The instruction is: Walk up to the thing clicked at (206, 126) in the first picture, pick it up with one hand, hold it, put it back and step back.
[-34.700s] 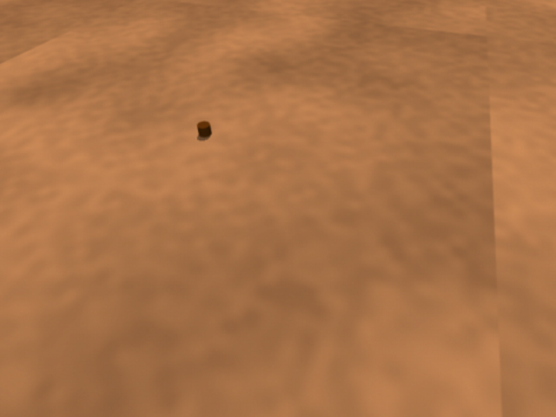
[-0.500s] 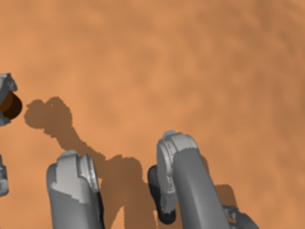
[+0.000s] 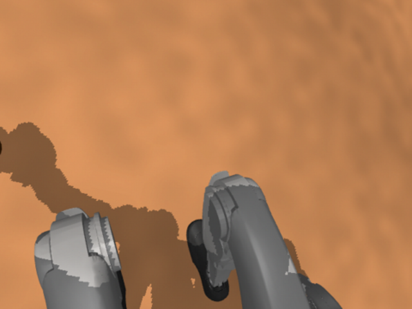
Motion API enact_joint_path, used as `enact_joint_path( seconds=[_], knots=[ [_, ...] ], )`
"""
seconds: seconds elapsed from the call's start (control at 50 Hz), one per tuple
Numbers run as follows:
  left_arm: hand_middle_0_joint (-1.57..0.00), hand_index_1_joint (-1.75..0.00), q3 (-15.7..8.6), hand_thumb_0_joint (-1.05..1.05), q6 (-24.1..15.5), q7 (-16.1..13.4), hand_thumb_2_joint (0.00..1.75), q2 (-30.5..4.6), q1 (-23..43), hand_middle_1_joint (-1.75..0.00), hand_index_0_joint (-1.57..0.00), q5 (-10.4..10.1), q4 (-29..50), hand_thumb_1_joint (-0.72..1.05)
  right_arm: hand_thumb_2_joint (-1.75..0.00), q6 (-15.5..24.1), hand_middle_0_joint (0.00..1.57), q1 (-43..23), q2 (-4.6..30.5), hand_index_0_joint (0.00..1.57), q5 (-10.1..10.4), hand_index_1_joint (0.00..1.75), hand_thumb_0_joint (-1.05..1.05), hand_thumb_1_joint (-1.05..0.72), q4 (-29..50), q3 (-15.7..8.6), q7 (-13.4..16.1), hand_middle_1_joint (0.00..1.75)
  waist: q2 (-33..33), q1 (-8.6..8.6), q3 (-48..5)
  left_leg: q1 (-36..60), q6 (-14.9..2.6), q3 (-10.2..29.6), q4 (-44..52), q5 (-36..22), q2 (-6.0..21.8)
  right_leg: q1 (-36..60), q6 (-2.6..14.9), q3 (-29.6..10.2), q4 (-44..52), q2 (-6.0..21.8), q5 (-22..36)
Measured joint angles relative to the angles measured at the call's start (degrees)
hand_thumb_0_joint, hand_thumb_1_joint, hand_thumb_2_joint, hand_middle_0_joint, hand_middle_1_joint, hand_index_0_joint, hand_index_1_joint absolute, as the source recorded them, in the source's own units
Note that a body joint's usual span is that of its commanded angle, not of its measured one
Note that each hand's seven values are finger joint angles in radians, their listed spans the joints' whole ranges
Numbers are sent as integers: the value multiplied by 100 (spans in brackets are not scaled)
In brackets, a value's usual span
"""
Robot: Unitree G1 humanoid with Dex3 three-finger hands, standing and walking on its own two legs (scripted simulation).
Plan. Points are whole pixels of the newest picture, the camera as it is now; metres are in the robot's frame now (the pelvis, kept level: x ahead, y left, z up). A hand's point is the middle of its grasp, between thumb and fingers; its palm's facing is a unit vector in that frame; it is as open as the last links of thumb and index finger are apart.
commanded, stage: rest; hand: left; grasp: from above
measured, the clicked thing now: out of the picture +0.45 +0.35 -0.23
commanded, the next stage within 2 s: open in 0.94 s
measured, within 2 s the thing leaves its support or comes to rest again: rests again in 0.62 s
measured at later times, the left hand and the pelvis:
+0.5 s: hand out of the picture +0.44 +0.34 -0.24, palm faces -0.46 -0.13 -0.88, open 10.5 cm; pelvis +0.00 +0.00 -0.01, yaw -2 degrees
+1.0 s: hand out of the picture +0.44 +0.33 -0.25, palm faces -0.46 -0.13 -0.88, open 10.4 cm; pelvis +0.00 +0.00 -0.01, yaw -3 degrees
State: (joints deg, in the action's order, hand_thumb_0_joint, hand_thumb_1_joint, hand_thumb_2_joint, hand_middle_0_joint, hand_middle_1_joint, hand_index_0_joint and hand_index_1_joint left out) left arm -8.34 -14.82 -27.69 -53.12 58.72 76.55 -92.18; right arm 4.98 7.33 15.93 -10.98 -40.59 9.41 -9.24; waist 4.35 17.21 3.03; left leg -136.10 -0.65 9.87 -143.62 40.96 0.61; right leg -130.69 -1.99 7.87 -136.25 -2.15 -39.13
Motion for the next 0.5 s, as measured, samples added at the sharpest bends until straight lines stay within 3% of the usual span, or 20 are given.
enact_joint_path(
  seconds=[0.24,0.5],
  knots=[
    [-45,-89,-120,0,-61,-133,79,-229,-32,-95,-54,-68,-66,-13,-90,157,20,-28,100,20,-88,30,0,-91,69,255,-48,30,141,123,240,20,25,155,-146,71,23,37,-3,125,-39,-55,12],
    [-45,-89,4,0,19,-354,79,-377,-3,-95,-55,-65,-310,-14,-90,286,20,-172,172,20,-182,30,0,-90,120,397,-119,30,234,193,281,38,17,237,-226,103,27,86,-27,190,-48,-82,16]
  ],
)
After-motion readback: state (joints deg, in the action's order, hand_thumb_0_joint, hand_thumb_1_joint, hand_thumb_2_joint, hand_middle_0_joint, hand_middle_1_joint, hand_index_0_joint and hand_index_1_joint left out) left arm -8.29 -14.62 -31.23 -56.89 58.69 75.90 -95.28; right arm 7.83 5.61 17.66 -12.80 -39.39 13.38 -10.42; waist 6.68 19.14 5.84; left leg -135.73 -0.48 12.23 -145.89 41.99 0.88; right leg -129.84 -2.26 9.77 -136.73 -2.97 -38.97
